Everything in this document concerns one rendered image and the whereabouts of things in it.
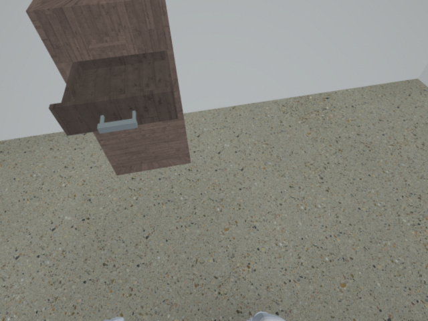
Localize drawer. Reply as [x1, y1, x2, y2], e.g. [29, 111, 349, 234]
[49, 51, 178, 136]

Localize handle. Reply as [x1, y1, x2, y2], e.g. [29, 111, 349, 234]
[97, 110, 138, 134]
[89, 41, 127, 54]

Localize cabinet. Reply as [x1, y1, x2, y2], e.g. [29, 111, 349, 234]
[26, 0, 191, 175]

